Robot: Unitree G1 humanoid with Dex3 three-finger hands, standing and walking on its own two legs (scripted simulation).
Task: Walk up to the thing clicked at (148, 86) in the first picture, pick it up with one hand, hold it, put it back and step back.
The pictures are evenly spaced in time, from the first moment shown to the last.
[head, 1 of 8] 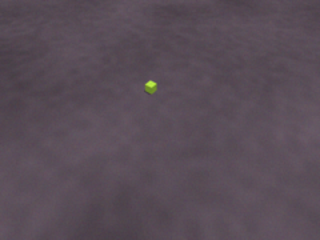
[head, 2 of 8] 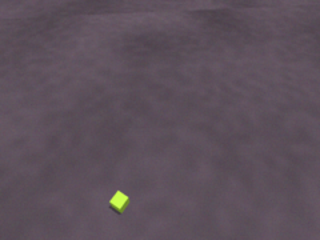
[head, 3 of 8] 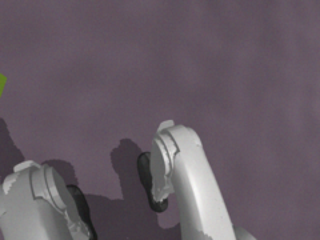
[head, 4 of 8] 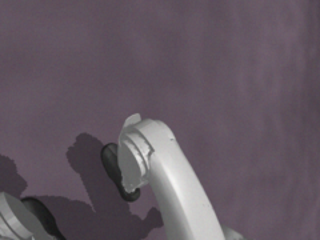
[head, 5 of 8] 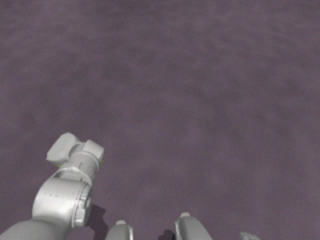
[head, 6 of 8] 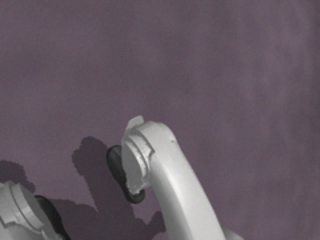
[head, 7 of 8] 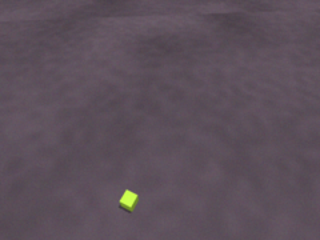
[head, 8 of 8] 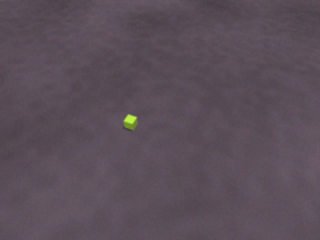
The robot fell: no
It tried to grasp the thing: yes
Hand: left
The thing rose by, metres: 0.67
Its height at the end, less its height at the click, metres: +0.00
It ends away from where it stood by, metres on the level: 0.02
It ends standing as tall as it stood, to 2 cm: yes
